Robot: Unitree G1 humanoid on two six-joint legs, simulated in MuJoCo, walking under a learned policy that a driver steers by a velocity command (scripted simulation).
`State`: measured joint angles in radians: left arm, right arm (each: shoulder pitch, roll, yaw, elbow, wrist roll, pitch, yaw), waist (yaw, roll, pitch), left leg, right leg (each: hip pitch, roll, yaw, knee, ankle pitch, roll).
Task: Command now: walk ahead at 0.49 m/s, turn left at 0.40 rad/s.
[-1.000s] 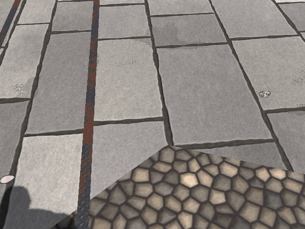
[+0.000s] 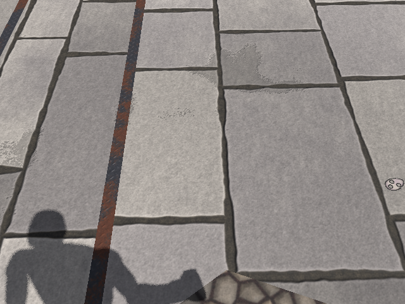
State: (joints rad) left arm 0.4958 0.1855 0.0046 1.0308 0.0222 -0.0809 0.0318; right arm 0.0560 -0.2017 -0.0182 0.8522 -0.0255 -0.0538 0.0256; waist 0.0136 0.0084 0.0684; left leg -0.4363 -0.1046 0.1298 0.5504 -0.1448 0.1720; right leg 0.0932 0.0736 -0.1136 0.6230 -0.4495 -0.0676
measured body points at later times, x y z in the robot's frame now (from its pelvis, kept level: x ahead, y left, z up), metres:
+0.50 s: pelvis +0.28 -0.01 +0.02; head +0.31 +0.01 +0.47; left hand +0.47 +0.25 -0.06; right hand +0.27 -0.29 -0.10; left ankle +0.11 +0.02 -0.71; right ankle +0.46 -0.09 -0.69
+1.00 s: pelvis +0.52 +0.05 +0.03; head +0.55 +0.07 +0.48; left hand +0.36 +0.25 -0.11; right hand +0.81 -0.05 -0.07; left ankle +0.61 +0.21 -0.69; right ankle +0.46 -0.08 -0.71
